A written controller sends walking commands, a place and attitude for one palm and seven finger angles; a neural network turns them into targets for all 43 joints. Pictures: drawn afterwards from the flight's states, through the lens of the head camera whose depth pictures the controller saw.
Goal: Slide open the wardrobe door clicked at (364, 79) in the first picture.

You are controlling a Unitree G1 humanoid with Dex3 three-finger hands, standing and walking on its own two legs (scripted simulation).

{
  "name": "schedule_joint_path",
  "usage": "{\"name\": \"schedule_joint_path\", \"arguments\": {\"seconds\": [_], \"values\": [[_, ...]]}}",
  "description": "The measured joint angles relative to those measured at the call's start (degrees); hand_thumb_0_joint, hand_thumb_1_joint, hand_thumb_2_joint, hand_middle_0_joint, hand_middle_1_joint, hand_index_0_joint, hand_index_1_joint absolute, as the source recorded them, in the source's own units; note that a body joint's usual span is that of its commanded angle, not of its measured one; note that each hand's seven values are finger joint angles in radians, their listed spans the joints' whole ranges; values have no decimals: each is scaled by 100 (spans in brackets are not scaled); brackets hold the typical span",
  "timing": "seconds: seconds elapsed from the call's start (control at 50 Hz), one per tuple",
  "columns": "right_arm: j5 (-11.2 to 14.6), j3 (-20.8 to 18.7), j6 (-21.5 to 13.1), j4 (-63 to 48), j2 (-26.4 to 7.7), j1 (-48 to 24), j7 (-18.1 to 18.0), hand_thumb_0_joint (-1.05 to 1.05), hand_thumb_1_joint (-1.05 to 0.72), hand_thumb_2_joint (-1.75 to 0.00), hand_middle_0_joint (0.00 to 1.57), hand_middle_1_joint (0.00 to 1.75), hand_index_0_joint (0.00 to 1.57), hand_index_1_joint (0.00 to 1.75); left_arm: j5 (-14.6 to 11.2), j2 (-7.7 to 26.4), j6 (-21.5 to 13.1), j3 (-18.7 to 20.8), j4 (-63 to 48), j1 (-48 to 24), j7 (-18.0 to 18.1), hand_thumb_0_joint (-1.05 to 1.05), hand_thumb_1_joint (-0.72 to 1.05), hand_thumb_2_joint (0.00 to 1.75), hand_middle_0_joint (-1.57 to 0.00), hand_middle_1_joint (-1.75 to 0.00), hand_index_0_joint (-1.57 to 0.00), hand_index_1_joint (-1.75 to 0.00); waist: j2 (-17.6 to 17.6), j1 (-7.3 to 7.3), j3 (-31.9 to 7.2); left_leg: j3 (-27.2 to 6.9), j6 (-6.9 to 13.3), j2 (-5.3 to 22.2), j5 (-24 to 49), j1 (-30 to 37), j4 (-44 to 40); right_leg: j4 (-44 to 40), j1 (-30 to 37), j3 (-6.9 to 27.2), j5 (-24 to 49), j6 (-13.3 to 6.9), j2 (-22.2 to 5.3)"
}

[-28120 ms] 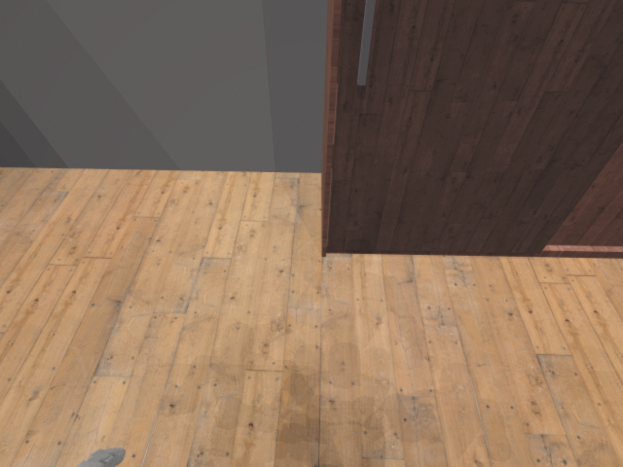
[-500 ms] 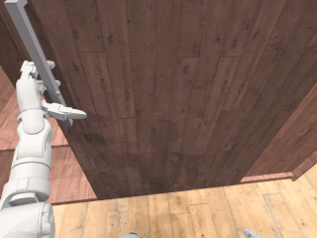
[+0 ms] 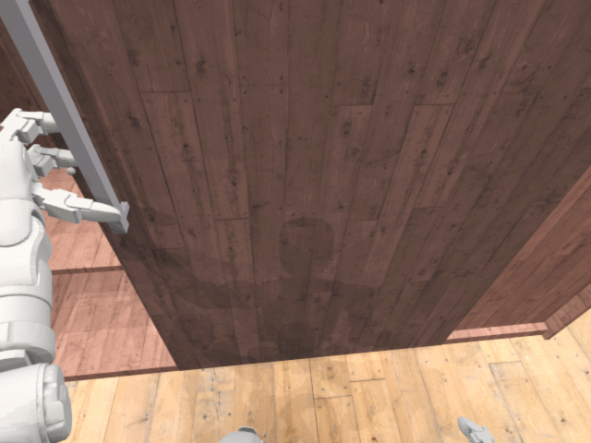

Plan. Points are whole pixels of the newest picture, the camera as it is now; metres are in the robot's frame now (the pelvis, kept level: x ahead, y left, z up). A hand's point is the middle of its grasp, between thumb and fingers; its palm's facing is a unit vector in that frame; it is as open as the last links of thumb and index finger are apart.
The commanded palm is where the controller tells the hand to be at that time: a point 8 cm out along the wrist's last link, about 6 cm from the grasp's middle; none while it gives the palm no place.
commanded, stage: slip the hand off the handle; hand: left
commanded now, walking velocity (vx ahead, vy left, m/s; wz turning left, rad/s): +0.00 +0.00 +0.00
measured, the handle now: (83, 133) +0.43 +0.30 +0.20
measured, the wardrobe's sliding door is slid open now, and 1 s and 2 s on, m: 0.43 0.43 0.43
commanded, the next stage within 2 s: draw the hand back to the body in 0.94 s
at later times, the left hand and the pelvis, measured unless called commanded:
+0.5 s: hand (26, 207) +0.35 +0.36 +0.14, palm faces +0.51 -0.83 -0.20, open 14.3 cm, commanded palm +0.29 +0.39 +0.17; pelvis +0.05 +0.01 +0.01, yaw -3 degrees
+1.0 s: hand (4, 251) +0.28 +0.34 +0.16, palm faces +0.53 -0.83 -0.19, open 14.7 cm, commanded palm +0.24 +0.37 +0.17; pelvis +0.07 +0.02 +0.01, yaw +0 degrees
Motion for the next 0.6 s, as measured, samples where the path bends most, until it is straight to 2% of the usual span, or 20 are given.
{"name": "schedule_joint_path", "arguments": {"seconds": [0.18, 0.3, 0.4, 0.48, 0.54, 0.6], "values": [[48, -83, 298, -113, -30, 179, 54, 1, -90, -90, 20, 30, 21, 30, -63, 174, -41, 285, 215, 76, -409, -2, -55, 20, -62, -131, -50, -132, 122, 3, -176, 11, -3, 85, 218, -96, 92, 89, -89, 27, -109, -10, 85], [104, -142, 418, -271, -16, 265, 96, 1, -90, -90, 20, 30, 21, 30, -277, 72, 42, 568, -348, 735, -475, -2, -55, 20, -58, -128, -47, -128, 152, 42, -261, 134, -1, 104, 286, 40, 45, 87, -17, 202, -186, 18, 107], [111, -167, 368, -419, 22, 279, 102, 1, -90, -90, 20, 30, 21, 30, -347, -42, 352, 890, -1102, 1634, -252, -2, -55, 20, -46, -123, -40, -123, 113, 81, -241, 270, 0, 94, 197, 252, -57, -42, 172, 346, -233, 45, 78], [55, -201, 198, -451, 62, 236, 101, 1, -90, -90, 20, 30, 21, 30, -468, -287, 339, 1102, -2137, 2556, -155, -2, -55, 20, -36, -119, -33, -119, 40, 199, -174, 323, 46, 51, 117, 430, -149, -210, 378, 399, -261, 85, 31], [23, -210, 52, -382, 88, 119, 74, 1, -90, -90, 20, 30, 21, 30, -636, -479, 254, 1132, -2886, 3123, -211, -2, -55, 20, -32, -117, -30, -117, -22, 325, -125, 306, 82, -5, 58, 547, -188, -327, 548, 378, -293, 118, -19], [7, -209, -73, -324, 106, -65, 33, 1, -90, -90, 20, 30, 21, 30, -770, -623, 344, 1095, -3462, 3509, -293, -2, -55, 20, -29, -116, -28, -116, -63, 445, -94, 263, 113, -79, 21, 649, -225, -428, 705, 328, -324, 150, -83]]}}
